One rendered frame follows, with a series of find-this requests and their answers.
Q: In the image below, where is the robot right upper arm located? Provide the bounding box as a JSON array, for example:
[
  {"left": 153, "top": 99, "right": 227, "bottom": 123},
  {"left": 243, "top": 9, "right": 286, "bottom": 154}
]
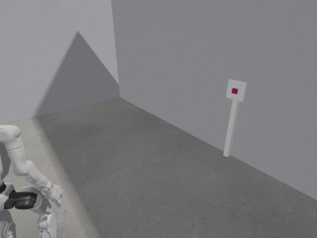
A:
[{"left": 0, "top": 125, "right": 29, "bottom": 177}]

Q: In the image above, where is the robot thigh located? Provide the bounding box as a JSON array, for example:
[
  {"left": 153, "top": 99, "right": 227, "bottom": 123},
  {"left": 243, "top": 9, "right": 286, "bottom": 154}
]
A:
[
  {"left": 9, "top": 186, "right": 53, "bottom": 229},
  {"left": 0, "top": 209, "right": 16, "bottom": 238}
]

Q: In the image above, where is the right robot forearm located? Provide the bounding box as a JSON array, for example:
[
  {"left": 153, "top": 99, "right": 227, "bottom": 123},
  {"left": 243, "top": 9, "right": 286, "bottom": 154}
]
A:
[{"left": 24, "top": 161, "right": 54, "bottom": 194}]

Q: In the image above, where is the robot right hand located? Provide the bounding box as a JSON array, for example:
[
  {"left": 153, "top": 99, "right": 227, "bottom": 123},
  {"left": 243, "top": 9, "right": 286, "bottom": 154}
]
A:
[{"left": 45, "top": 185, "right": 63, "bottom": 208}]

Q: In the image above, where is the panel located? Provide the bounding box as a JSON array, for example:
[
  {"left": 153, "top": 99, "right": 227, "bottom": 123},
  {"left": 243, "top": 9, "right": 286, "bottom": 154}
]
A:
[{"left": 223, "top": 79, "right": 248, "bottom": 158}]

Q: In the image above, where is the robot right thigh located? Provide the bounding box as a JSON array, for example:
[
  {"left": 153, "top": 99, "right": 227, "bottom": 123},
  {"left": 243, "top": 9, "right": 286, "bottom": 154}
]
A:
[{"left": 9, "top": 186, "right": 53, "bottom": 229}]

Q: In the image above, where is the robot left thigh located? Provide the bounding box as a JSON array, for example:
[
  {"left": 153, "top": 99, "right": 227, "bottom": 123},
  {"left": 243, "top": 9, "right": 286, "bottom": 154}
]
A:
[{"left": 0, "top": 209, "right": 16, "bottom": 238}]

